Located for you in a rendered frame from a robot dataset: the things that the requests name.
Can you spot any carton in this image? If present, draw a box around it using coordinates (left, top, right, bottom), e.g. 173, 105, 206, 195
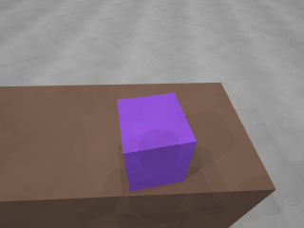
117, 93, 197, 192

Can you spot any pedestal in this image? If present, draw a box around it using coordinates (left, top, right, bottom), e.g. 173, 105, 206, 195
0, 83, 276, 228

